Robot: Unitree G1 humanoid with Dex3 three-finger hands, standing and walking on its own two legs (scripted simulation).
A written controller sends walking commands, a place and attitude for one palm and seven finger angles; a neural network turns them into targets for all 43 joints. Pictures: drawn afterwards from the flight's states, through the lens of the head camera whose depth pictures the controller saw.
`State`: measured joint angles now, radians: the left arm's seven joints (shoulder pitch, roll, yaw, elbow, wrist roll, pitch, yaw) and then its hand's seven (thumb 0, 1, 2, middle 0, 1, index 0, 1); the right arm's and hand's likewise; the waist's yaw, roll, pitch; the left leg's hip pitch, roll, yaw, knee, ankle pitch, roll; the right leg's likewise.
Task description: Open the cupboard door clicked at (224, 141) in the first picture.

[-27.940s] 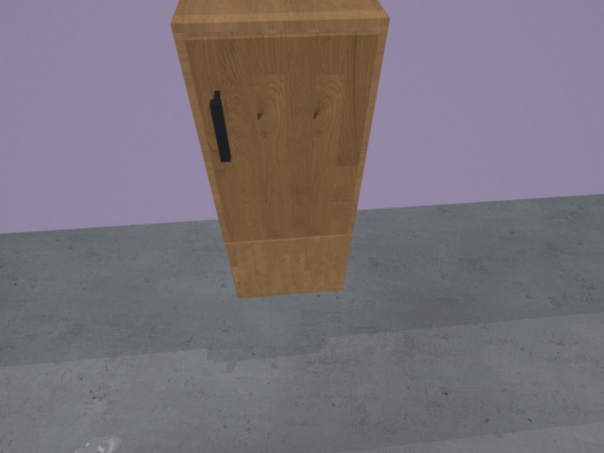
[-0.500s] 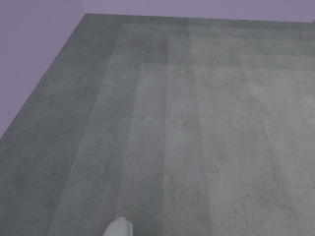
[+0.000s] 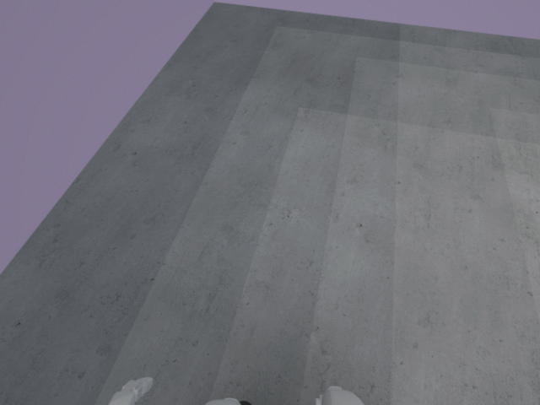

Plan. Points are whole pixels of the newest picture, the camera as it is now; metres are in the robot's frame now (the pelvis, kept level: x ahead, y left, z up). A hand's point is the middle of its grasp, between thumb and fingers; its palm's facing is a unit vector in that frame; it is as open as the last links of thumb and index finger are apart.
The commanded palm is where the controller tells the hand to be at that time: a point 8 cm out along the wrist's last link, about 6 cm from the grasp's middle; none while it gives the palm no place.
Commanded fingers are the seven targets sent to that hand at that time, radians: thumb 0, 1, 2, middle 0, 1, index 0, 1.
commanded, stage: turn to face it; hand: left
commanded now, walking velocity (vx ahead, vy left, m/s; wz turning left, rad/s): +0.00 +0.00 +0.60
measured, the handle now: out of the picture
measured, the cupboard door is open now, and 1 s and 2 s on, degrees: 47 47 47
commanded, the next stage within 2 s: none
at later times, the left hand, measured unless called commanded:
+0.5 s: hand out of the picture +0.01 +0.17 -0.18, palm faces +0.36 -0.89 -0.27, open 7.3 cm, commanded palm none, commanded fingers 0.00 0.90 0.90 -0.20 -0.30 -0.20 -0.30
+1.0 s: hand out of the picture +0.09 +0.15 -0.15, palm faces +0.56 -0.78 -0.28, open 7.4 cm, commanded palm none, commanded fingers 0.00 0.90 0.90 -0.20 -0.30 -0.20 -0.30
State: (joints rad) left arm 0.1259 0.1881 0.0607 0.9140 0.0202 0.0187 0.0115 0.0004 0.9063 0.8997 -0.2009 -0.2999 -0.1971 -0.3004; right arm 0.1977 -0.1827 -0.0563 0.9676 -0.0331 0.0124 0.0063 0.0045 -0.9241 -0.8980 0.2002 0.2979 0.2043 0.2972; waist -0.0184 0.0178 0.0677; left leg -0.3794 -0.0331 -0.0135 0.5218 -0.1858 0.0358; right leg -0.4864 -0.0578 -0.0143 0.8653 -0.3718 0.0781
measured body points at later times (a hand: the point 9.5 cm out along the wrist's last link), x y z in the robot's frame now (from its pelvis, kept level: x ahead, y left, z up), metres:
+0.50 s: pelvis +0.07 -0.03 -0.01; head +0.12 -0.01 +0.43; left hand -0.01 +0.22 -0.16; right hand +0.29 -0.24 -0.14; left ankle +0.04 +0.07 -0.73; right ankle +0.03 -0.14 -0.73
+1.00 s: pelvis +0.12 -0.07 +0.00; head +0.18 -0.06 +0.44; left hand +0.06 +0.19 -0.13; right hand +0.33 -0.24 -0.16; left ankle +0.01 +0.03 -0.65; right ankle +0.17 -0.16 -0.73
